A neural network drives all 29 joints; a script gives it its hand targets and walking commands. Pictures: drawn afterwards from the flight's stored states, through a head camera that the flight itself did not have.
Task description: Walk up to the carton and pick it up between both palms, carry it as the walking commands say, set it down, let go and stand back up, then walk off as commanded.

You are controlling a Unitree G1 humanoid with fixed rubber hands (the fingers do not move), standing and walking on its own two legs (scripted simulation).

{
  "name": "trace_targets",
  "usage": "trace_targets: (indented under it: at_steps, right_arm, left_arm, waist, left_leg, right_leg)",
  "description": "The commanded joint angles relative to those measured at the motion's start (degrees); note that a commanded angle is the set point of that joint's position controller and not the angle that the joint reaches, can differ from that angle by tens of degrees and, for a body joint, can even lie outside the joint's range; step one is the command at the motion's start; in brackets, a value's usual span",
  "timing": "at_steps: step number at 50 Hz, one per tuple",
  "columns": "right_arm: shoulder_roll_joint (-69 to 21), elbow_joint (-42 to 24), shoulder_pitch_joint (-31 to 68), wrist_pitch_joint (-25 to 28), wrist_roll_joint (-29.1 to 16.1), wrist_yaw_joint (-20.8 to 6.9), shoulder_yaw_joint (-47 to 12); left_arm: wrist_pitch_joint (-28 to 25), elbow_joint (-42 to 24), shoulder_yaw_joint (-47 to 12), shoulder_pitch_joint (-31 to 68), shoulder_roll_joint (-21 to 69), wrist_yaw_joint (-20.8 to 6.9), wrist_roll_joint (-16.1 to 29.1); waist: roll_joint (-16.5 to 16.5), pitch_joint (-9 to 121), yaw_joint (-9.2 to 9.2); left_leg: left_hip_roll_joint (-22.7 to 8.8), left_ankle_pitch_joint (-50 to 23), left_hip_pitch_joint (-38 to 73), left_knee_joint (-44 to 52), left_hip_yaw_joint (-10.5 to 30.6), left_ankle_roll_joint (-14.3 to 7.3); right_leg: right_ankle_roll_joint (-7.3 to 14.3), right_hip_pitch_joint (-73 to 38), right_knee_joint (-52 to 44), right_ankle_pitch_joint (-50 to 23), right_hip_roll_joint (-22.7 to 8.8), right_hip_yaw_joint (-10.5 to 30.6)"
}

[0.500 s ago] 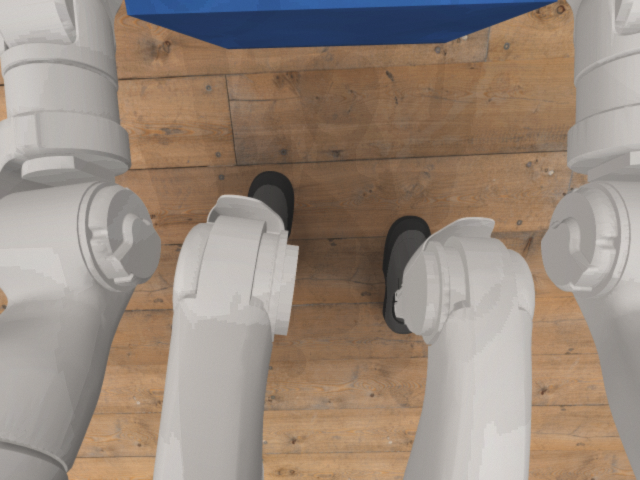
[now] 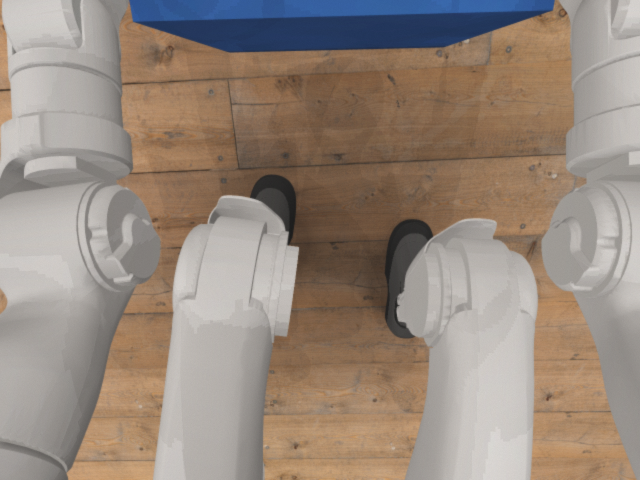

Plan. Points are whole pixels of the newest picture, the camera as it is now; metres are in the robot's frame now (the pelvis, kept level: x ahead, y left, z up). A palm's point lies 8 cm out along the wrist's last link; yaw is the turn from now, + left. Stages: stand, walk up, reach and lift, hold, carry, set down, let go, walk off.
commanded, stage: set down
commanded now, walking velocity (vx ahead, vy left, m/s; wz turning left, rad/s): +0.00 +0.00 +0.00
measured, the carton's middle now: out of the picture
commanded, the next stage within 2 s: none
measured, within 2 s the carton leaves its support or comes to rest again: neither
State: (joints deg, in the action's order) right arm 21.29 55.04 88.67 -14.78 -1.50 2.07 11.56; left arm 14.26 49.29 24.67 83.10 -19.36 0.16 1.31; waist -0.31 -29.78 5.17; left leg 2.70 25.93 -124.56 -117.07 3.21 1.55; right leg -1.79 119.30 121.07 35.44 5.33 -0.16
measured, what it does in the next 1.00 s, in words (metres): stands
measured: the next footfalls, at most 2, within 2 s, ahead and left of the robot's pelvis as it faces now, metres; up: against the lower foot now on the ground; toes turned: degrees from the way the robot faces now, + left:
none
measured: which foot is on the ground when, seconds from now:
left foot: down 0.00-1.00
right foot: down 0.00-1.00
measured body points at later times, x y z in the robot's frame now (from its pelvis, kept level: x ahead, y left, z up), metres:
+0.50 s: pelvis +0.00 +0.00 +0.00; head +0.39 +0.04 +0.22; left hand +0.54 +0.26 -0.19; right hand +0.59 -0.12 -0.19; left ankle +0.15 +0.12 -0.37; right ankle +0.11 -0.12 -0.37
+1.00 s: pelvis +0.01 +0.00 +0.00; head +0.40 +0.03 +0.21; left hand +0.54 +0.27 -0.20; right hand +0.60 -0.12 -0.19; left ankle +0.15 +0.12 -0.37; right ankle +0.11 -0.12 -0.37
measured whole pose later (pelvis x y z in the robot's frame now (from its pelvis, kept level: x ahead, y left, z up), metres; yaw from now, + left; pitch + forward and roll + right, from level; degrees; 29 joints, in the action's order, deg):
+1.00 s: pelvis +0.01 +0.00 +0.00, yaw +0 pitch +35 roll -2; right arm 22.8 60.1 89.7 -8.7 -3.8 3.6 5.8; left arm 6.1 61.4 23.3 86.3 -21.9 3.2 4.2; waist 0.4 -28.9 5.3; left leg 2.4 27.4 -125.3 -118.2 3.2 1.6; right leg -2.0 119.8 121.8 36.8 5.4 -0.2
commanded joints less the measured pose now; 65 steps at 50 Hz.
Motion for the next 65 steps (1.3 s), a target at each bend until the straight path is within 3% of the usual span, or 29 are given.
trace_targets:
  at_steps: [1, 7, 8, 9, 12, 14, 15, 16, 17, 22, 26, 27, 30, 32, 34, 35, 38, 39, 40, 41, 44, 46, 48, 49, 53, 58, 60, 61, 65]
  right_arm:
    - [-42.71, -2.31, 30.33, 1.64, -6.66, -13.34, -14.67]
    - [-44.32, -1.83, 27.69, 2.23, -4.62, -13.48, -12.69]
    - [-43.07, -0.46, 27.61, 1.95, -5.34, -13.43, -12.4]
    - [-43.24, -1.89, 28.86, 2.13, -5.32, -13.31, -12.59]
    - [-40.85, -3.24, 30.07, 2.66, -4.15, -13.22, -12.89]
    - [-39.88, -0.86, 29.5, 2.21, -3.57, -13.69, -10.68]
    - [-40.69, -0.11, 27.82, 2.45, -4.5, -13.49, -10.92]
    - [-40.17, -1.14, 29.96, 2.49, -3.15, -13.99, -10.1]
    - [-40.15, 0.25, 28.78, 2.52, -3.93, -13.71, -11.52]
    - [-35.54, -2.7, 28.17, 3.34, -2.39, -13.03, -10.22]
    - [-33.68, -1.49, 26.93, 3.35, -2.33, -11.35, -10.45]
    - [-31.9, 0.97, 25.42, 2.91, -2.86, -10.95, -10.44]
    - [-26.34, -2.39, 26.02, 4.89, -2.62, -9.76, -8.55]
    - [-19.61, -2.99, 25.69, 5.49, -2.61, -7.38, -8.68]
    - [-8.36, -2.6, 24.64, 6.33, -3.17, -4.22, -6.68]
    - [-1.18, 1.5, 19.97, 5.99, -1.95, -2.24, -3.96]
    - [6.13, 0.06, 23.54, 6.77, -5.27, 0.54, -6.53]
    - [7.81, 0.95, 22.93, 6.99, -5.21, 1.15, -5.76]
    - [7.34, 3.21, 21.83, 6.89, -6.24, 1.29, -6.43]
    - [10.15, 1.89, 24.25, 7.3, -7.06, 2.08, -6.44]
    - [13.5, -2.51, 23.92, 8.65, -7.93, 3.05, -4.93]
    - [11.64, 3.61, 19.48, 8.23, -7.77, 2.84, -5.4]
    - [14.4, 1.88, 20.08, 7.85, -7.72, 3.22, -5.65]
    - [13.89, 2.47, 20.33, 8.31, -7.7, 3.19, -5.84]
    - [12.69, 2.9, 17.7, 8.38, -7.95, 2.62, -6.18]
    - [15.51, -2.28, 18.95, 8.71, -9.51, 2.82, -6.41]
    - [16.08, -1.71, 19.2, 8.78, -9.43, 2.68, -6.71]
    - [17.59, -2.83, 20.52, 8.18, -9.86, 2.66, -5.71]
    - [17.3, -3.3, 20.49, 7.19, -10.57, 2.62, -7.45]
  left_arm:
    - [0.49, 1.42, -20.71, 30.21, 36.77, -14.73, 3.31]
    - [0.18, 2.21, -17.27, 26.9, 38.68, -15.59, 0.55]
    - [0.15, 1.89, -18.66, 29.84, 37.64, -14.96, 2.3]
    - [0.16, 2.78, -18.08, 28.44, 37.13, -15.11, 1.36]
    - [0.28, 4.81, -17.79, 28.45, 38.84, -15.11, 2.45]
    - [0.98, 5.02, -18.12, 29.12, 38.11, -14.99, 1.11]
    - [0.48, 4.59, -17.79, 28.94, 36.86, -14.74, 0.78]
    - [0.45, 3.19, -18.0, 27.91, 38.88, -14.85, 1.03]
    - [0.39, 5.21, -17.21, 27.2, 36.65, -14.46, 0.66]
    - [-0.52, 3.1, -15.91, 27.14, 34.54, -14.08, 0.93]
    - [-1.56, 5.11, -13.95, 23.44, 29.1, -13.02, -0.03]
    - [-1.2, 9.41, -12.36, 24.02, 25.83, -12.46, -1.38]
    - [-3.31, 3.61, -13.84, 26.35, 23.51, -9.94, 0.9]
    - [-4.26, 5.87, -12.53, 25.68, 17.4, -8.35, 1.84]
    - [-5.22, 7.89, -8.98, 22.57, 7.08, -5.57, 0.54]
    - [-5.82, 7.08, -7.04, 22.66, 0.38, -3.54, 0.74]
    - [-7.87, 7.29, -6.38, 22.85, -7.86, 0.63, 2.21]
    - [-7.82, 7.59, -6.4, 22.14, -9.49, 1.54, 2.77]
    - [-8.51, 8.45, -6.19, 21.89, -10.87, 2.28, 2.16]
    - [-8.65, 9.58, -8.07, 23.18, -10.72, 2.89, 4.94]
    - [-10.29, 4.79, -5.13, 21.87, -13.49, 4.37, 4.52]
    - [-9.91, 9.62, -8.55, 19.04, -10.72, 4.07, 6.65]
    - [-10.09, 9.52, -5.61, 19.15, -15.76, 4.38, 5.26]
    - [-9.85, 11.01, -7.4, 18.18, -14.27, 3.92, 6.7]
    - [-10.9, 9.63, -3.04, 14.79, -16.32, 3.84, 4.38]
    - [-11.56, 5.32, -3.35, 16.92, -19.22, 4.0, 6.31]
    - [-10.88, 10.18, -5.23, 16.14, -17.67, 3.58, 7.35]
    - [-10.66, 7.82, -2.63, 16.62, -20.83, 3.9, 5.15]
    - [-9.87, 7.31, -4.22, 16.82, -19.71, 3.12, 8.22]
  waist:
    - [-4.58, 64.83, 1.34]
    - [-4.21, 59.02, 3.1]
    - [-5.25, 63.68, 0.39]
    - [-2.05, 61.87, 2.42]
    - [-5.63, 60.44, 0.29]
    - [-2.13, 59.06, -0.54]
    - [-1.6, 59.04, 1.71]
    - [-2.58, 58.21, -0.66]
    - [-2.46, 58.92, 0.92]
    - [-5.35, 59.49, -0.6]
    - [-5.77, 59.58, 1.45]
    - [-4.26, 58.1, 3.43]
    - [-4.07, 63.25, -0.31]
    - [-2.41, 64.62, -1.09]
    - [-2.61, 64.52, 0.71]
    - [-2.79, 63.76, -1.62]
    - [-0.91, 67.9, 1.63]
    - [0.45, 67.25, 0.0]
    - [1.18, 69.68, 2.4]
    - [0.31, 70.29, 0.51]
    - [1.87, 79.58, 2.01]
    - [0.85, 77.13, -0.19]
    - [1.01, 77.47, 2.37]
    - [0.17, 76.72, -0.81]
    - [-0.81, 76.28, 2.49]
    - [-1.34, 85.06, 3.16]
    - [-2.34, 81.92, 1.51]
    - [-1.06, 82.52, 3.36]
    - [-4.34, 87.9, 3.52]
  left_leg:
    - [-1.39, -5.83, 30.33, 2.12, -5.27, -2.72]
    - [-0.61, -6.88, 26.19, 2.66, -5.32, -3.06]
    - [-1.09, -6.42, 30.26, 2.88, -3.88, -2.92]
    - [-1.0, -6.37, 30.7, 2.53, -5.11, -2.97]
    - [-1.08, -5.04, 29.29, 1.96, -4.14, -2.62]
    - [-0.72, -4.96, 31.04, 3.54, -4.02, -2.79]
    - [-0.84, -4.55, 32.87, 3.23, -3.17, -2.61]
    - [-0.42, -5.48, 31.8, 3.63, -3.36, -2.63]
    - [-0.72, -5.04, 31.99, 2.21, -4.13, -2.48]
    - [-0.14, -5.04, 28.59, 3.17, -3.68, -2.4]
    - [-0.42, -6.6, 27.83, 2.59, -4.4, -2.34]
    - [-1.04, -4.59, 28.29, 2.56, -4.58, -2.07]
    - [-0.37, -8.32, 34.61, 2.68, -3.3, -1.65]
    - [-0.53, -9.64, 35.04, 1.9, -4.45, -0.92]
    - [-1.16, -8.89, 34.67, 1.49, -4.09, -0.89]
    - [-1.67, -8.54, 33.7, 2.77, -3.27, -0.05]
    - [-1.66, -12.47, 38.45, 1.76, -3.75, -0.18]
    - [-1.91, -10.04, 39.67, 3.13, -3.12, -0.05]
    - [-1.53, -14.16, 42.62, 1.78, -3.87, 0.29]
    - [-1.87, -13.79, 42.75, 2.58, -2.87, 0.14]
    - [-1.88, -22.53, 47.51, -0.12, -2.74, -0.1]
    - [-1.92, -21.64, 49.31, 0.97, -1.93, -0.12]
    - [-2.27, -21.92, 47.09, -0.17, -3.03, 0.08]
    - [-2.33, -19.92, 44.36, 0.34, -2.86, -0.3]
    - [-2.63, -19.58, 40.71, -0.16, -3.7, -0.33]
    - [-2.97, -27.88, 48.44, -1.87, -3.76, -0.87]
    - [-3.24, -23.86, 48.02, -0.87, -2.72, -0.98]
    - [-3.46, -21.38, 44.15, -1.01, -3.24, -1.13]
    - [-2.85, -22.03, 42.05, -0.12, -4.68, -1.27]
  right_leg:
    - [1.79, -9.51, -7.35, -3.13, 0.2, -2.09]
    - [2.71, -8.83, -7.92, -5.5, 0.66, -0.81]
    - [2.31, -9.35, -7.07, -4.52, 0.5, -2.01]
    - [2.75, -8.19, -7.92, -4.04, 0.67, -1.27]
    - [2.42, -7.53, -7.4, -2.35, 0.21, -1.86]
    - [2.3, -5.93, -7.89, -2.18, 0.68, -2.35]
    - [2.82, -3.36, -6.54, -1.45, 0.51, -2.52]
    - [2.46, -4.7, -7.17, -1.98, 0.65, -2.38]
    - [2.4, -4.82, -7.38, -0.98, 0.21, -2.19]
    - [1.95, -7.88, -6.58, -3.18, 0.31, -2.88]
    - [1.31, -11.04, -7.16, -4.54, 0.22, -2.36]
    - [1.43, -9.77, -7.49, -2.41, 0.01, -1.76]
    - [1.12, -9.28, -6.6, -4.4, 0.41, -3.05]
    - [0.65, -11.34, -7.69, -5.13, 0.16, -3.01]
    - [0.39, -12.72, -7.52, -4.5, -0.44, -2.1]
    - [0.12, -13.71, -6.94, -4.73, -0.65, -3.19]
    - [0.3, -13.9, -6.97, -6.03, -0.94, -1.67]
    - [0.41, -13.0, -7.59, -4.38, -1.23, -3.02]
    - [0.25, -12.68, -7.11, -6.33, -1.19, -2.28]
    - [0.02, -13.08, -6.37, -6.3, -1.4, -2.86]
    - [0.2, -13.17, -5.91, -11.67, -1.81, -1.41]
    - [0.31, -11.02, -5.95, -9.36, -1.92, -2.9]
    - [-0.22, -11.48, -6.12, -10.07, -2.19, -1.34]
    - [-0.46, -13.41, -6.01, -11.23, -2.22, -2.41]
    - [-0.22, -12.1, -6.51, -10.76, -2.77, -1.02]
    - [-0.39, -12.9, -5.9, -14.77, -2.8, -1.1]
    - [-0.52, -10.95, -5.39, -11.5, -3.0, -2.72]
    - [-0.38, -12.16, -4.91, -11.46, -3.0, -1.44]
    - [-0.44, -20.15, -5.14, -13.81, -2.73, -1.69]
